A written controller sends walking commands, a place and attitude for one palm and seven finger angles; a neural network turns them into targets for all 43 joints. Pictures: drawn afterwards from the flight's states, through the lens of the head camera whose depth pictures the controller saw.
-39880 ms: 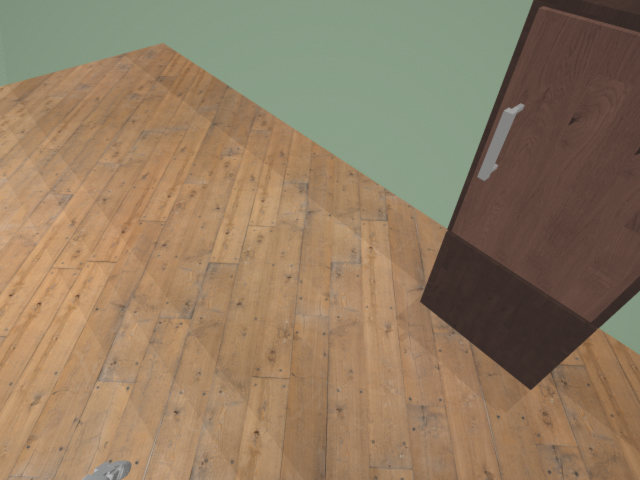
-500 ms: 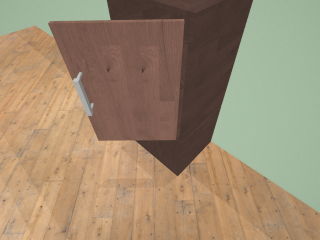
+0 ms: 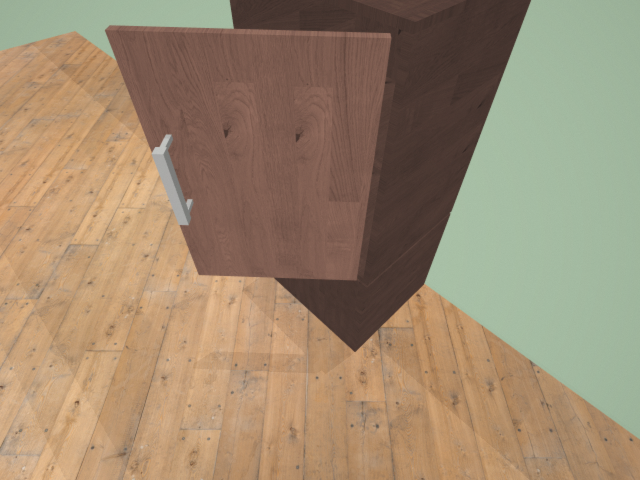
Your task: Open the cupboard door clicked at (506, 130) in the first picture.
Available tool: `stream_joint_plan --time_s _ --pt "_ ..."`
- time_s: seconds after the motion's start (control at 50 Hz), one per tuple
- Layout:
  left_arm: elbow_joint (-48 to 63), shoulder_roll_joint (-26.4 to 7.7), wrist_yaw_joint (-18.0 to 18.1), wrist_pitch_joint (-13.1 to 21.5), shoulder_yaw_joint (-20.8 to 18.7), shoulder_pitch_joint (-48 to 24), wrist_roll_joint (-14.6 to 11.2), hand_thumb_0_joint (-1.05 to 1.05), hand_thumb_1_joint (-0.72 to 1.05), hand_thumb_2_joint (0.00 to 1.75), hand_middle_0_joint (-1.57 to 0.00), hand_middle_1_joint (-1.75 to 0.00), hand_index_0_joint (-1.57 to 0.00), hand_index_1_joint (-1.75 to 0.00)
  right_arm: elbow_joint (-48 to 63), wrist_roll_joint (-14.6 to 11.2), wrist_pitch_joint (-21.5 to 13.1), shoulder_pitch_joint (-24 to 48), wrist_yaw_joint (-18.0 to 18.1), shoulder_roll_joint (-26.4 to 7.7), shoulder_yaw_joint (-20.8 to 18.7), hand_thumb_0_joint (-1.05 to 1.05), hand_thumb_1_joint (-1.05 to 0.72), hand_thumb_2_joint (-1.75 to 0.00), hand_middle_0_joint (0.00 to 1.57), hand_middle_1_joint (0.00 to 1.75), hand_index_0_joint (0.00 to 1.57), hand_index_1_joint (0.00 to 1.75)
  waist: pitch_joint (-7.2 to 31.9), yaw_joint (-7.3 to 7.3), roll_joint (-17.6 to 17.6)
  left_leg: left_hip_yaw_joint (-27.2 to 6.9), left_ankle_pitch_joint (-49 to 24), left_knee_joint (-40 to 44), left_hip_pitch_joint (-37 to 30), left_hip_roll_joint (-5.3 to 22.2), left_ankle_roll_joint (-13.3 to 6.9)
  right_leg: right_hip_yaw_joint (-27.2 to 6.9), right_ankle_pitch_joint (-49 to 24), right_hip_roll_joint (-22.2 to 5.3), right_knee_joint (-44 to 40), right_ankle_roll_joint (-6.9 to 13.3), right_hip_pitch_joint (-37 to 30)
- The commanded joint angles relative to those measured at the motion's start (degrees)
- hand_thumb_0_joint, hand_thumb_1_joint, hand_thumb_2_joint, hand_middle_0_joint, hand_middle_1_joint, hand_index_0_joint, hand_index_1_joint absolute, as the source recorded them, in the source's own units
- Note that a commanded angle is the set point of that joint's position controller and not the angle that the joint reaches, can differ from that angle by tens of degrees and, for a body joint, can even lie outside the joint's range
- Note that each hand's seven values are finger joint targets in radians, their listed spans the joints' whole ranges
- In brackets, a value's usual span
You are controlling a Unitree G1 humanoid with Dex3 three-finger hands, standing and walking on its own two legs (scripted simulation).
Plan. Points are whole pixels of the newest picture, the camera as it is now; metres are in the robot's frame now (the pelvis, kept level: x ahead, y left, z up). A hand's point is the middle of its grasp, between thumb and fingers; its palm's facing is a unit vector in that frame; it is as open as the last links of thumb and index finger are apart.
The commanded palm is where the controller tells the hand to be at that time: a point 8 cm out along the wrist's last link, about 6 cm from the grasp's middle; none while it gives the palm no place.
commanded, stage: shuffle to correct the standing spot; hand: left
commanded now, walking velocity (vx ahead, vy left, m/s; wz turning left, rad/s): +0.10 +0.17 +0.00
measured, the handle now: (176, 182) +0.60 +0.31 +0.00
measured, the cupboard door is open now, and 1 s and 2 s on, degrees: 44 44 44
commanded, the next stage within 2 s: come to a stop and stand still in 0.70 s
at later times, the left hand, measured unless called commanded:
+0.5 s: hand out of the picture +0.12 +0.20 -0.15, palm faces +0.06 -0.96 -0.27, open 7.3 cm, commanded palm none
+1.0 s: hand out of the picture +0.07 +0.32 -0.18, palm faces +0.08 -0.97 -0.25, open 7.3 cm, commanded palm none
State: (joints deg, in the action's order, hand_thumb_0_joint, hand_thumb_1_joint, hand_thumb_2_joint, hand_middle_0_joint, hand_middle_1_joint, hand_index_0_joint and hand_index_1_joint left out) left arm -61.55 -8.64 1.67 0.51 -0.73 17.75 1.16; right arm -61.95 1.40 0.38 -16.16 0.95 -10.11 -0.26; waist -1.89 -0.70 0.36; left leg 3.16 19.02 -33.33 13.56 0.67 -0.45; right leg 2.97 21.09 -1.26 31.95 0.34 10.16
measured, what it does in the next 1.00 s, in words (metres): steps to the left: right foot, then left foot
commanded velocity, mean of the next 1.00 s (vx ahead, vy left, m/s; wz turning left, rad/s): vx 0.04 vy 0.09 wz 0.00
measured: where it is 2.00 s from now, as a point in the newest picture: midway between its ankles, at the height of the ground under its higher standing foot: outside the picture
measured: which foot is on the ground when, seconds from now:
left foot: down 0.00-0.40, up 0.42-0.82, down 0.84-1.00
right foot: down 0.00-0.10, up 0.12-0.38, down 0.40-0.84, up 0.86-1.00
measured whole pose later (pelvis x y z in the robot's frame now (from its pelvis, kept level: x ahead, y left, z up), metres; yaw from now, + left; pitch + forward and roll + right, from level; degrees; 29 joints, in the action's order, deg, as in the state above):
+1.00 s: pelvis +0.06 +0.11 +0.00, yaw +0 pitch +0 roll +1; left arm -58.6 -14.2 2.0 -2.3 -3.5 16.3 1.5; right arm -55.1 1.7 0.0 -10.8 1.1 -7.5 -0.4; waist -1.7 -1.7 -4.6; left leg 6.2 12.5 -29.9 17.9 0.3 -1.7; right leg 0.5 24.8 -3.3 59.4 -0.4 25.1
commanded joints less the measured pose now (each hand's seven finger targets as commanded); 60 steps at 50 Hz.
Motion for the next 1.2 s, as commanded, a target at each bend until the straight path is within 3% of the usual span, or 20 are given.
stream_joint_plan --time_s 0.0,0.04,0.08,0.14,0.32,0.34,0.36,0.38,0.4,0.48,0.54,0.72,0.76,0.78,0.82,0.86,0.88,0.94,1.02,1.18 --pt "2.9 -11.1 0.7 0.3 -3.3 3.7 0.5 0.00 0.90 0.90 -0.20 -0.30 -0.20 -0.30 3.7 -0.3 -1.0 -1.4 -0.1 -3.4 -0.9 0.00 -0.90 -0.90 0.20 0.30 0.20 0.30 -4.3 -0.49 -8.3 1.4 -0.3 1.5 5.1 0.7 0.0 -14.1 -13.5 -15.3 -10.2 8.1 1.0" --pt "3.5 -9.8 0.5 -0.2 -3.2 1.8 0.5 0.00 0.90 0.90 -0.20 -0.30 -0.20 -0.30 2.8 -0.3 -1.4 -4.9 -0.2 -4.5 -0.9 0.00 -0.90 -0.90 0.20 0.30 0.20 0.30 -3.0 1.19 -2.4 -1.1 -9.3 6.7 -3.0 2.3 -1.2 -7.5 -10.5 -9.8 -3.3 5.3 6.0" --pt "5.2 -5.7 0.4 -0.7 -2.4 -0.4 0.6 0.00 0.90 0.90 -0.20 -0.30 -0.20 -0.30 1.7 0.2 -1.6 -10.1 0.4 -9.0 -1.8 0.00 -0.90 -0.90 0.20 0.30 0.20 0.30 -1.1 2.79 14.9 -16.1 -24.0 13.7 -11.6 13.5 -8.9 3.9 9.2 0.1 14.3 1.2 17.0" --pt "6.6 -5.5 0.3 -0.5 -2.1 -4.0 0.4 0.00 0.90 0.90 -0.20 -0.30 -0.20 -0.30 2.9 -0.1 -1.9 -9.8 1.0 -7.1 -1.2 0.00 -0.90 -0.90 0.20 0.30 0.20 0.30 -1.2 2.72 8.1 -17.1 -36.1 13.8 -13.1 16.2 -15.3 -0.2 14.2 -2.8 29.9 1.8 24.3" --pt "6.2 -3.5 -0.1 -0.3 -2.0 0.3 0.4 0.00 0.90 0.90 -0.20 -0.30 -0.20 -0.30 4.9 -0.2 -1.6 -4.3 0.6 -7.9 -1.6 0.00 -0.90 -0.90 0.20 0.30 0.20 0.30 2.5 -2.10 3.8 -6.3 -33.5 8.9 -4.2 9.9 -10.4 4.0 -4.3 -1.4 3.3 1.1 4.2" --pt "5.5 -4.9 0.1 0.3 -2.3 3.7 0.5 0.00 0.90 0.90 -0.20 -0.30 -0.20 -0.30 5.1 -0.6 -1.6 -3.8 0.4 -7.8 -1.7 0.00 -0.90 -0.90 0.20 0.30 0.20 0.30 4.0 -3.87 0.9 -4.7 -28.3 4.9 -1.3 8.3 -8.1 2.9 -10.4 -3.0 -3.6 1.1 -2.6" --pt "4.5 -8.9 0.7 1.0 -3.1 7.7 0.9 0.00 0.90 0.90 -0.20 -0.30 -0.20 -0.30 5.6 -1.2 -1.7 -4.4 0.0 -6.0 -1.7 0.00 -0.90 -0.90 0.20 0.30 0.20 0.30 6.7 -5.26 -8.5 -1.3 -15.5 -4.2 6.9 4.3 -4.7 -7.8 -15.8 -12.5 -7.8 3.7 -13.2" --pt "4.4 -14.3 1.1 1.2 -4.5 10.9 0.9 0.00 0.90 0.90 -0.20 -0.30 -0.20 -0.30 7.6 -0.9 -1.7 -3.4 -0.2 -4.1 -1.6 0.00 -0.90 -0.90 0.20 0.30 0.20 0.30 6.5 -6.03 -20.1 1.9 12.3 -18.4 19.2 -3.3 -0.7 -28.8 -30.6 -28.2 -12.8 11.4 -18.1" --pt "4.5 -14.7 1.4 1.0 -4.5 10.7 0.0 0.00 0.90 0.90 -0.20 -0.30 -0.20 -0.30 7.8 0.0 -0.5 -3.0 0.3 -6.2 -2.3 0.00 -0.90 -0.90 0.20 0.30 0.20 0.30 4.7 -4.75 -12.9 -4.0 16.8 -27.2 20.0 -1.1 0.5 -29.2 -36.2 -31.9 -14.5 15.1 -13.2" --pt "6.9 -9.7 1.4 1.4 -3.5 1.4 0.2 0.00 0.90 0.90 -0.20 -0.30 -0.20 -0.30 6.8 0.2 1.4 -0.8 -1.3 -4.1 -2.6 0.00 -0.90 -0.90 0.20 0.30 0.20 0.30 -1.5 -1.01 -10.4 -4.1 4.4 -34.6 20.6 2.0 2.1 -11.4 -32.8 -21.1 -14.0 10.9 -0.1" --pt "7.6 -10.7 1.1 1.6 -4.1 0.4 0.4 0.00 0.90 0.90 -0.20 -0.30 -0.20 -0.30 7.0 0.0 2.1 -0.7 -1.9 -2.7 -2.6 0.00 -0.90 -0.90 0.20 0.30 0.20 0.30 -0.1 -0.01 -9.3 -1.5 -1.0 -30.8 18.2 2.0 3.3 -5.8 -29.3 -17.9 -14.4 8.7 3.2" --pt "7.6 -15.7 0.4 0.0 -5.6 1.3 1.1 0.00 0.90 0.90 -0.20 -0.30 -0.20 -0.30 11.0 -1.0 1.0 6.6 -2.0 -3.7 -2.6 0.00 -0.90 -0.90 0.20 0.30 0.20 0.30 1.6 -2.63 -12.9 3.1 -0.3 -6.9 8.6 -0.1 3.7 -6.6 -26.0 -18.4 -9.1 7.5 2.8" --pt "7.7 -16.0 0.5 -0.7 -5.8 -0.5 0.9 0.00 0.90 0.90 -0.20 -0.30 -0.20 -0.30 9.8 -1.0 0.4 2.0 -1.8 -4.5 -2.9 0.00 -0.90 -0.90 0.20 0.30 0.20 0.30 3.3 -0.02 -12.2 4.6 -5.4 3.0 -0.6 -0.8 3.3 -5.2 -21.6 -17.0 -4.5 5.4 6.6" --pt "7.9 -14.2 0.5 -1.2 -5.5 -0.4 0.7 0.00 0.90 0.90 -0.20 -0.30 -0.20 -0.30 8.7 -0.9 -0.1 -1.3 -1.4 -6.2 -3.1 0.00 -0.90 -0.90 0.20 0.30 0.20 0.30 5.4 1.14 -6.8 4.1 -9.6 9.4 -7.1 0.8 2.8 -2.8 -17.6 -13.9 2.2 3.8 8.1" --pt "9.6 -6.4 0.7 -2.7 -3.5 0.4 0.3 0.00 0.90 0.90 -0.20 -0.30 -0.20 -0.30 8.9 -0.4 -0.1 -5.3 -0.6 -14.7 -4.6 0.00 -0.90 -0.90 0.20 0.30 0.20 0.30 7.6 2.58 17.5 -19.2 -28.7 16.0 -8.4 20.5 -6.9 1.2 18.6 -1.8 24.6 -1.5 20.6" --pt "9.5 -5.8 0.8 -2.4 -3.0 0.8 0.4 0.00 0.90 0.90 -0.20 -0.30 -0.20 -0.30 10.4 0.4 -0.2 -0.9 -0.1 -11.0 -3.3 0.00 -0.90 -0.90 0.20 0.30 0.20 0.30 3.6 1.24 7.1 -16.7 -14.6 18.8 2.0 20.4 -11.5 -2.6 12.2 -3.6 32.1 0.3 17.8" --pt "7.3 -4.9 0.6 -2.3 -2.8 1.3 0.7 0.00 0.90 0.90 -0.20 -0.30 -0.20 -0.30 10.0 0.5 -0.7 2.3 0.2 -9.1 -2.7 0.00 -0.90 -0.90 0.20 0.30 0.20 0.30 3.9 0.19 11.3 -15.8 -10.0 19.9 3.6 17.6 -9.7 -4.1 7.7 -3.4 32.7 0.1 17.5" --pt "4.4 -5.9 -0.3 -1.9 -2.4 3.8 0.5 0.00 0.90 0.90 -0.20 -0.30 -0.20 -0.30 9.3 0.2 -1.8 4.0 0.8 -6.4 -1.6 0.00 -0.90 -0.90 0.20 0.30 0.20 0.30 2.7 -0.61 7.7 -10.3 -17.4 19.1 2.4 14.6 -8.2 -4.2 0.9 -2.9 28.7 -1.0 15.2" --pt "5.4 -5.6 -0.7 -2.6 -2.3 1.0 0.3 0.00 0.90 0.90 -0.20 -0.30 -0.20 -0.30 6.8 0.4 -1.4 -0.9 1.7 -7.7 -2.6 0.00 -0.90 -0.90 0.20 0.30 0.20 0.30 4.0 1.64 5.3 -11.4 -28.1 16.8 -4.8 17.6 -9.9 -2.9 4.9 -1.7 20.8 -1.6 15.1" --pt "5.5 -3.3 -0.9 -2.4 -2.3 1.5 -0.1 0.00 0.90 0.90 -0.20 -0.30 -0.20 -0.30 5.2 0.5 -0.4 -1.0 1.3 -9.5 -3.7 0.00 -0.90 -0.90 0.20 0.30 0.20 0.30 4.2 1.19 7.4 -11.7 -12.2 16.5 -0.2 15.6 -8.0 -0.3 1.2 0.0 1.7 0.0 4.1"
